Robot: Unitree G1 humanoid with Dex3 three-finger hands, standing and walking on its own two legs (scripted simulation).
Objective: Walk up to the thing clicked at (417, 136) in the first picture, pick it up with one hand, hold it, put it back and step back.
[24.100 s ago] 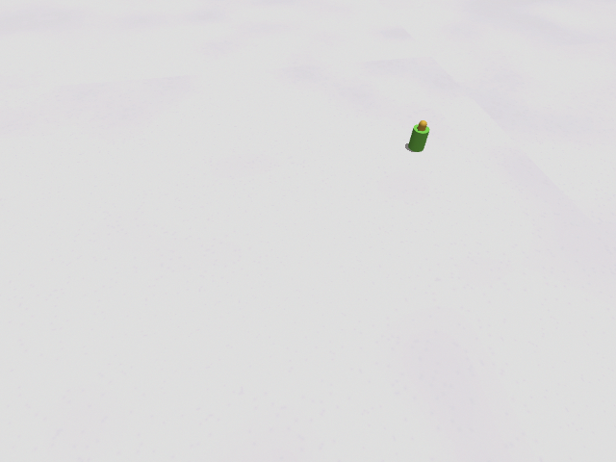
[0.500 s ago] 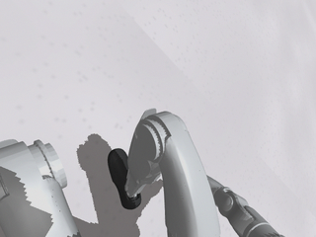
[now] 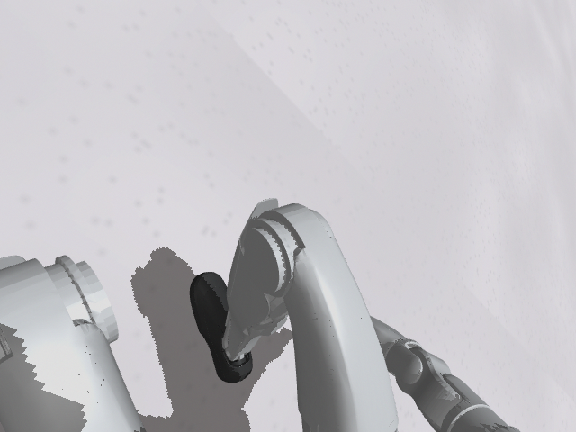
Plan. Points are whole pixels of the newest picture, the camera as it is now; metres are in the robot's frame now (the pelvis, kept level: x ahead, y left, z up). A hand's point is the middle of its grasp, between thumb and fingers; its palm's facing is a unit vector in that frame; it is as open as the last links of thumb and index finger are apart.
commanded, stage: open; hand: left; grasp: from the side
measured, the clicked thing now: out of the picture +0.46 +0.27 -0.21
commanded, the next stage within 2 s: withdraw in 0.06 s
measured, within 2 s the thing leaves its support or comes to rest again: rests again in 0.10 s
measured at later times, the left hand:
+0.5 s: hand out of the picture +0.46 +0.32 -0.13, palm faces +0.36 -0.93 -0.01, open 16.6 cm
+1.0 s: hand out of the picture +0.36 +0.39 -0.01, palm faces +0.30 -0.85 -0.42, open 17.3 cm
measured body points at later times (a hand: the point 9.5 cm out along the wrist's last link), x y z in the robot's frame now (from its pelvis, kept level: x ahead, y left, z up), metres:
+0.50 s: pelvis +0.00 +0.00 +0.00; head +0.23 +0.19 +0.34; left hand +0.43 +0.37 -0.12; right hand +0.15 -0.25 -0.04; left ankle +0.08 +0.13 -0.26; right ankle +0.15 -0.12 -0.26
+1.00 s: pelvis +0.01 -0.01 +0.07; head +0.19 +0.10 +0.46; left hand +0.34 +0.43 +0.02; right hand +0.17 -0.25 -0.04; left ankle +0.08 +0.13 -0.26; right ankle +0.15 -0.12 -0.26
